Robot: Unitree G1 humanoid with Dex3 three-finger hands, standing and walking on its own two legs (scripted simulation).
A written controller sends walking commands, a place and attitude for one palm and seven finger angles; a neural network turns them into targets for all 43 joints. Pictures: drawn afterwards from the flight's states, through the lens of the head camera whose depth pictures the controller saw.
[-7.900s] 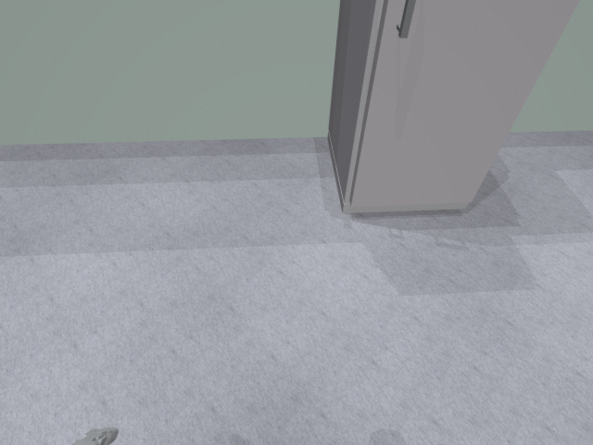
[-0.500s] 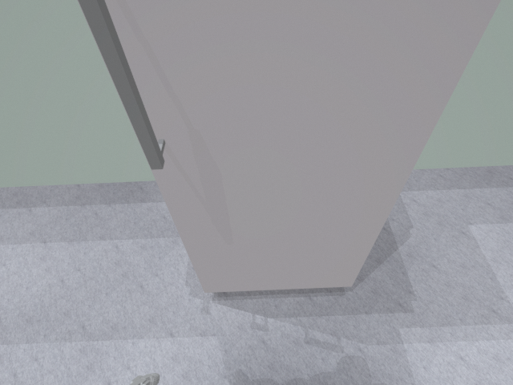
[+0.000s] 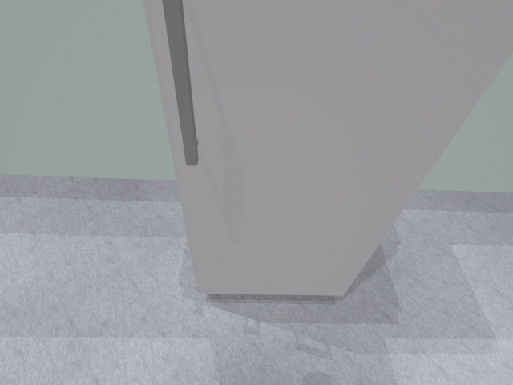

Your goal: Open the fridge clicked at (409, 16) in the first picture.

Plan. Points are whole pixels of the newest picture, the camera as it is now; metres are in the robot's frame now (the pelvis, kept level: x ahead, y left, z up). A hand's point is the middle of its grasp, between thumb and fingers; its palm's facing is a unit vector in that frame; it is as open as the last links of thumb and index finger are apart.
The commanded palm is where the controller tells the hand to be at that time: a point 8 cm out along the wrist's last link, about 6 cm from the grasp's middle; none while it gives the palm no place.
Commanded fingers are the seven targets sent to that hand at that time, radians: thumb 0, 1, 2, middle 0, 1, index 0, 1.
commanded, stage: come to a stop and stand still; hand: left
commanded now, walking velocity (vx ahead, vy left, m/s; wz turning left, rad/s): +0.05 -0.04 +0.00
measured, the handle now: (185, 80) +0.50 +0.16 +0.22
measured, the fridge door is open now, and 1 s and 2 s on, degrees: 0 0 0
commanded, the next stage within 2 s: look again from close up in 1.10 s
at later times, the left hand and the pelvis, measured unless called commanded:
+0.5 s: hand out of the picture -0.03 +0.08 -0.19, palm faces +0.05 -0.99 -0.12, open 7.4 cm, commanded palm none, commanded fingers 0.00 0.90 0.90 -0.20 -0.30 -0.20 -0.30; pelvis -0.02 -0.06 -0.01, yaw +1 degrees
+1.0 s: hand out of the picture +0.00 +0.11 -0.18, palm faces +0.06 -0.98 -0.18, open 7.4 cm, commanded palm none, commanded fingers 0.00 0.90 0.90 -0.20 -0.30 -0.20 -0.30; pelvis +0.01 -0.05 -0.01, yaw +1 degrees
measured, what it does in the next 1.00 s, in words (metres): steps on the spot: right foot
